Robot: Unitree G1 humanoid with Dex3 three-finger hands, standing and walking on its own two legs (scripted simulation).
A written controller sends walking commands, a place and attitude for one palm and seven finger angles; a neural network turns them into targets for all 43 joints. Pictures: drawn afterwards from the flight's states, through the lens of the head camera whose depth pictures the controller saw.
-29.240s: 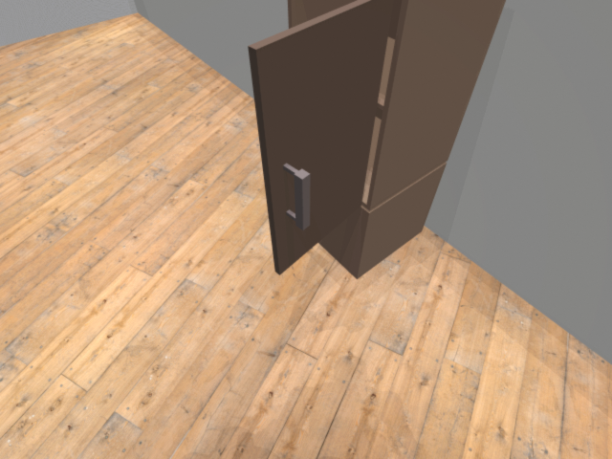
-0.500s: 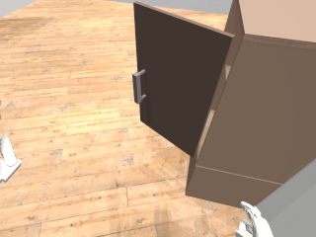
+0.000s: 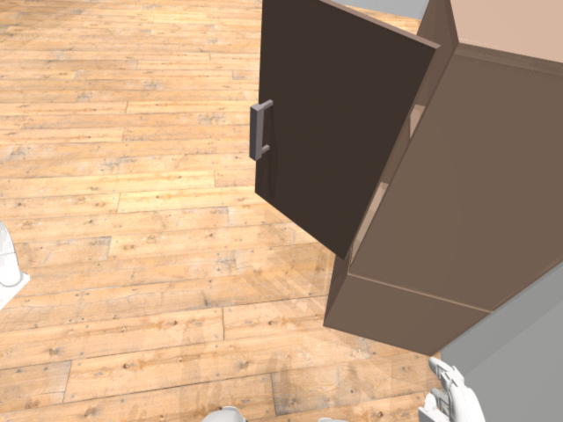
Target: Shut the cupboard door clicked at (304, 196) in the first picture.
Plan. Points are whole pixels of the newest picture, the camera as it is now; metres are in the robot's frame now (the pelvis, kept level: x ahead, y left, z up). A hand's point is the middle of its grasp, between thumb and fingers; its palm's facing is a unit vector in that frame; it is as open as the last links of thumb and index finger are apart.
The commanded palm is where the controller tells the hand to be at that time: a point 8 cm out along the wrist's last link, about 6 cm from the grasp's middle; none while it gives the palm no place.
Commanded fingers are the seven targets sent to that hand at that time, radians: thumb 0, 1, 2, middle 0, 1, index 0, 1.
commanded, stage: step back with the hand held close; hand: left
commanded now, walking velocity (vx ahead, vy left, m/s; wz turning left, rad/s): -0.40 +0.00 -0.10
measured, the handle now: (261, 130) +0.76 +0.07 -0.05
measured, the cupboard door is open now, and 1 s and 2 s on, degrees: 62 62 62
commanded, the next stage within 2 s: stop stepping back and stand still in 0.26 s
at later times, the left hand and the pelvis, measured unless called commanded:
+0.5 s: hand out of the picture +0.12 +0.22 +0.19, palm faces +0.29 -0.83 -0.47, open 7.4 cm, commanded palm +0.08 +0.27 +0.19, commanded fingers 0.00 0.90 0.90 -0.20 -0.30 -0.20 -0.30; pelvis -0.10 -0.01 +0.00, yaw -8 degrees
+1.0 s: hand out of the picture +0.06 +0.28 +0.18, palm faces +0.45 -0.83 -0.33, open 7.4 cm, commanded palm -0.01 +0.31 +0.19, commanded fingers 0.00 0.90 0.90 -0.20 -0.30 -0.20 -0.30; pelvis -0.17 +0.02 +0.00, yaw -4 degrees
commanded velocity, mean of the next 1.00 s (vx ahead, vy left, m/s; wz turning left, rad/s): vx -0.09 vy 0.02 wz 0.00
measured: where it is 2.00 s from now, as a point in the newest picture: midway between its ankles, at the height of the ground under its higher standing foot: outside the picture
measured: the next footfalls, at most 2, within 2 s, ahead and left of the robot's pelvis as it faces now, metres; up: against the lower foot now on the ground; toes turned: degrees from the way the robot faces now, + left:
right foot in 0.28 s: -0.17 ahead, -0.08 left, +0.00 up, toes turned -2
left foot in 0.46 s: +0.05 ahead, +0.07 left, +0.00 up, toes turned -7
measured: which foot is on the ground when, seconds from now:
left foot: down 0.00-0.34, up 0.36-0.44, down 0.46-1.00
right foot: up 0.00-0.26, down 0.28-1.00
